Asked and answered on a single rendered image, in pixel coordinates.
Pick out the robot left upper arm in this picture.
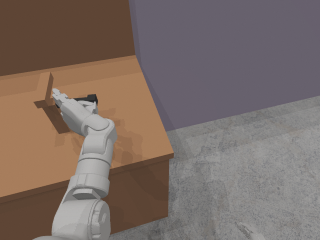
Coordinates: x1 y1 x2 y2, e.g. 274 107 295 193
33 199 111 240

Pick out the robot left hand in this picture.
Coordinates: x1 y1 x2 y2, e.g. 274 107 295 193
52 88 98 136

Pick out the counter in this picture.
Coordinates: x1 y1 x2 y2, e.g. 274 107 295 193
0 0 174 240

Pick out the left robot forearm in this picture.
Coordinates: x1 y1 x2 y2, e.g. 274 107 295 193
51 114 118 236

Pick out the robot right hand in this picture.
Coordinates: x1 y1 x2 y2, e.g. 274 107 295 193
237 222 266 240

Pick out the tap lever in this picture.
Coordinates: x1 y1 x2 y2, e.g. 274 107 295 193
55 94 98 108

